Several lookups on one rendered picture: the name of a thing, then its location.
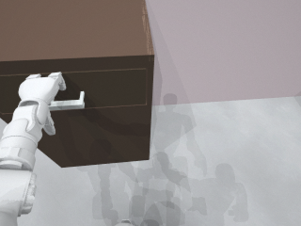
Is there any left robot forearm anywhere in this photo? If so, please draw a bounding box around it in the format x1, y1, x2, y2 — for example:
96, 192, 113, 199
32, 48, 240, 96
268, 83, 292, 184
0, 97, 49, 172

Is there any drawer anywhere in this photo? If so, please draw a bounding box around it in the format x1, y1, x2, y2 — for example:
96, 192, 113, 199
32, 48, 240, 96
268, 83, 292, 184
0, 68, 146, 114

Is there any left robot upper arm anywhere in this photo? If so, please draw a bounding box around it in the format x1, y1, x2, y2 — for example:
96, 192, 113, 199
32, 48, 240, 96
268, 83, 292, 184
0, 169, 37, 226

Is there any robot left shin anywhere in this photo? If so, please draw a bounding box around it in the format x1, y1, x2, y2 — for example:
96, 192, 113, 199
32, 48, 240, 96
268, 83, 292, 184
121, 219, 133, 225

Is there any handle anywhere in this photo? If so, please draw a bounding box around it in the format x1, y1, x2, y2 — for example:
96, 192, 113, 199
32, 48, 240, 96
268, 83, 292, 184
48, 91, 85, 111

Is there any cabinet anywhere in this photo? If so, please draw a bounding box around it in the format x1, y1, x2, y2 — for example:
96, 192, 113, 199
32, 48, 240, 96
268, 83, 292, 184
0, 0, 155, 168

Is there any robot left hand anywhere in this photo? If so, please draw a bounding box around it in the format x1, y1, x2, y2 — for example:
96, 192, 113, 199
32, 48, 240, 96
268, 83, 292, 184
18, 72, 66, 136

